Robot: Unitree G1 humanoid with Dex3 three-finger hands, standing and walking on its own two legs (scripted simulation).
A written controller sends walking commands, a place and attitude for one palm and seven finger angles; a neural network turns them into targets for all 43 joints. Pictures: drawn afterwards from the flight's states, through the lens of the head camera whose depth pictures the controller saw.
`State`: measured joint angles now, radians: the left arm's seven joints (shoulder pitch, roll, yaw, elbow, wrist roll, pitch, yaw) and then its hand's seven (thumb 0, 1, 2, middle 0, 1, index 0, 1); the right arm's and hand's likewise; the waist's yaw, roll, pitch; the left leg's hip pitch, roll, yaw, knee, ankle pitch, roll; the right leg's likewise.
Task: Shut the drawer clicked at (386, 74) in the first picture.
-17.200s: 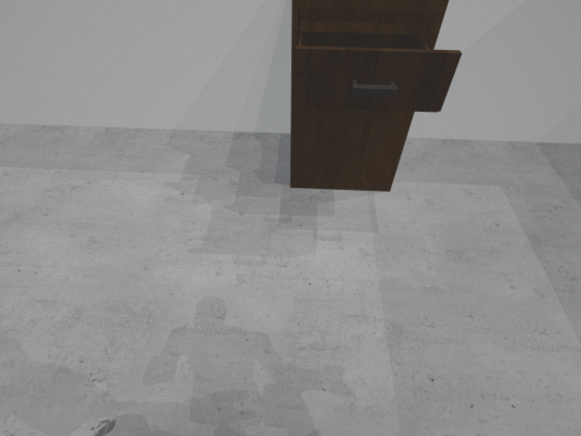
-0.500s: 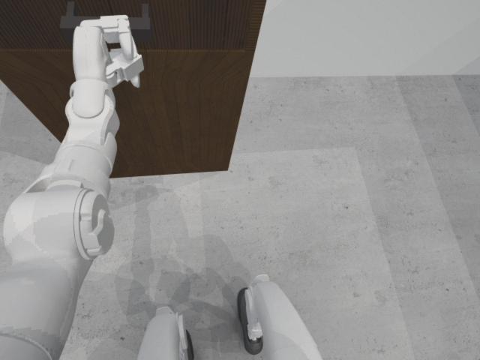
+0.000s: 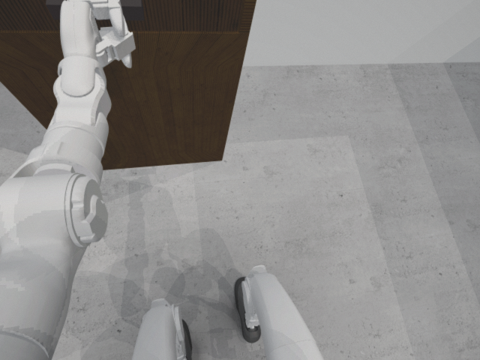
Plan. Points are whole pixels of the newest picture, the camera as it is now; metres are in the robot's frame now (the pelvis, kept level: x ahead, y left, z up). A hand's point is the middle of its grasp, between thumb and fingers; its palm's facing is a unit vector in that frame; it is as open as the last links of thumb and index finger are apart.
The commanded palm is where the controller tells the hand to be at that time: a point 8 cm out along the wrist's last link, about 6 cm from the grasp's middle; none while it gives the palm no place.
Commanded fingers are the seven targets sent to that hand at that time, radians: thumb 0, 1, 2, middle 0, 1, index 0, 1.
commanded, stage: pull the fist back off the drawer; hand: left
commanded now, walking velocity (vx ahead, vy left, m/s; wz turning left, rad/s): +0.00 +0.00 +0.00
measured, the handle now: out of the picture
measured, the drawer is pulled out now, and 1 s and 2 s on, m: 0.00 0.00 0.00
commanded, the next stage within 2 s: draw the hand back to the body in 0.32 s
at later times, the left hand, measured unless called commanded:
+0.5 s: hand (125, 51) +0.56 +0.07 +0.08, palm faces -0.06 -1.00 -0.02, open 3.3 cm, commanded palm +0.51 +0.12 +0.10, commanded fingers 0.00 0.90 0.90 -1.40 -1.60 -1.40 -1.60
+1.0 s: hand (31, 127) +0.40 +0.14 +0.17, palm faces -0.04 -0.99 -0.13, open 3.3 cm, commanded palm +0.36 +0.19 +0.18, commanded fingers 0.00 0.90 0.90 -1.40 -1.60 -1.40 -1.60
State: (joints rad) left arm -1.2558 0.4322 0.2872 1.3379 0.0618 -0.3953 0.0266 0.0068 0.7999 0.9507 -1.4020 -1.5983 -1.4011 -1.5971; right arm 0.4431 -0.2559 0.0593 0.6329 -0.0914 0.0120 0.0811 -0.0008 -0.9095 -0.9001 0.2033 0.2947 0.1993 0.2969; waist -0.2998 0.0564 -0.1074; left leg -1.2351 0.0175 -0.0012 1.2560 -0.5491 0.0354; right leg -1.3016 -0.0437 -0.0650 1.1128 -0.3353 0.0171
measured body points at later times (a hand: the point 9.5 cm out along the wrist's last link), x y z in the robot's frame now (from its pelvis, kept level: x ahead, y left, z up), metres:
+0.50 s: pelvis +0.05 -0.01 +0.03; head +0.20 +0.00 +0.45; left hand +0.56 +0.12 +0.08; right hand +0.07 -0.27 -0.09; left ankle +0.01 +0.09 -0.62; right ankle +0.09 -0.14 -0.62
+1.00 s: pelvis +0.06 -0.01 +0.09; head +0.10 -0.02 +0.54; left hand +0.39 +0.19 +0.18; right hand +0.23 -0.25 +0.00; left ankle +0.01 +0.10 -0.62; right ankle +0.09 -0.14 -0.62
